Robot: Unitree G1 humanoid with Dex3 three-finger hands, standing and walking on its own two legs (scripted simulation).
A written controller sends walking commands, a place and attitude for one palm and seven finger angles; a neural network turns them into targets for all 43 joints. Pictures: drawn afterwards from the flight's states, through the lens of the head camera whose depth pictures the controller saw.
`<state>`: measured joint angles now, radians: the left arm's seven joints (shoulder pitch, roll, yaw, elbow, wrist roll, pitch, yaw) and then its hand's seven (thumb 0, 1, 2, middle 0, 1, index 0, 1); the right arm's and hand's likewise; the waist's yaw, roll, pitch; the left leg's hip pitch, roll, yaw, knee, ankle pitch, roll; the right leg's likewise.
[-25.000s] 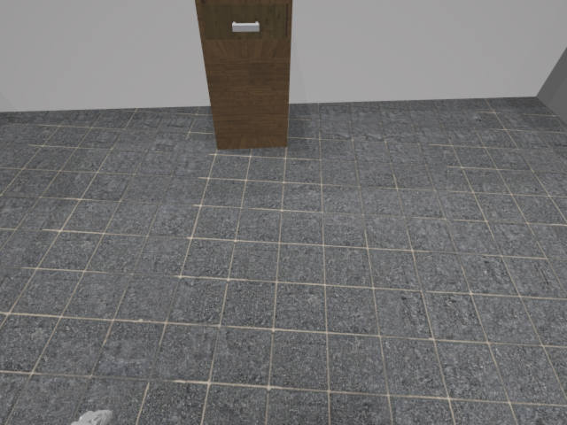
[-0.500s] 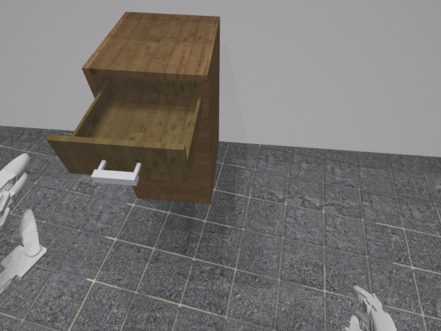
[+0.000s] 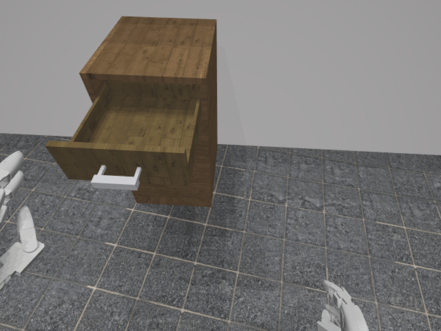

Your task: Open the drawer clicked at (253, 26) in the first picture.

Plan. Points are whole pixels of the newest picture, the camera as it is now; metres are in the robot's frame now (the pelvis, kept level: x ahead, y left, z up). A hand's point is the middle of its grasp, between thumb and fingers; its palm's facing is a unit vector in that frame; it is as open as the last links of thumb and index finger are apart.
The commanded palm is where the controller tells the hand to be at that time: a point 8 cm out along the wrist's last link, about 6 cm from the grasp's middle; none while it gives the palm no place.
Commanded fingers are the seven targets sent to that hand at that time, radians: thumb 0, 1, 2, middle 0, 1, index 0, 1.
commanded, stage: stop stepping back and stand still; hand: left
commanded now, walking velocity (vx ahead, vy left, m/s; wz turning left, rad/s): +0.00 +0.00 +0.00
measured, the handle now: (118, 176) +0.49 +0.29 -0.09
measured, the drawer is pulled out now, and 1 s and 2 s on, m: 0.30 0.30 0.30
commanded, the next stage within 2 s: let the arm hang, fingers relaxed in 0.12 s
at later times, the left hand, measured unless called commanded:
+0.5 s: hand out of the picture +0.05 +0.18 -0.16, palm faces -0.02 -0.98 -0.18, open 7.4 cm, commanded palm none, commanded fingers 0.00 0.90 0.90 -0.20 -0.30 -0.20 -0.30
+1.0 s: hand out of the picture -0.04 +0.19 -0.17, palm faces +0.02 -0.98 -0.21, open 7.4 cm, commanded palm none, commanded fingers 0.00 0.90 0.90 -0.20 -0.30 -0.20 -0.30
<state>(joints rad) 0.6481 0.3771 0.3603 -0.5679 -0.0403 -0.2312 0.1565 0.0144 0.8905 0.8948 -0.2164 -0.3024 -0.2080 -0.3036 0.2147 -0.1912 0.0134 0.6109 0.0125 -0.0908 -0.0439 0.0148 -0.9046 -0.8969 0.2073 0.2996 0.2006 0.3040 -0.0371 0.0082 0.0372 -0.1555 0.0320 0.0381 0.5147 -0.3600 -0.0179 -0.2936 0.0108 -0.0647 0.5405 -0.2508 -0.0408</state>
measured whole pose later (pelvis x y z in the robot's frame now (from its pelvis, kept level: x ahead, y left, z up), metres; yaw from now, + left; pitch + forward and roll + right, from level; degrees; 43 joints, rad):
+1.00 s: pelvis -0.02 +0.02 +0.01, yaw -1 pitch -2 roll +0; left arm 0.29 0.14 0.01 1.14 0.01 0.01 0.04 0.00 0.91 0.90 -0.20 -0.30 -0.19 -0.30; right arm 0.38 -0.09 0.01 1.12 -0.01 0.02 -0.03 0.01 -0.91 -0.90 0.20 0.30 0.20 0.30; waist 0.00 0.02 0.06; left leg -0.10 0.01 0.06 0.42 -0.28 0.01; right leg -0.23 -0.01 -0.04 0.42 -0.15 -0.02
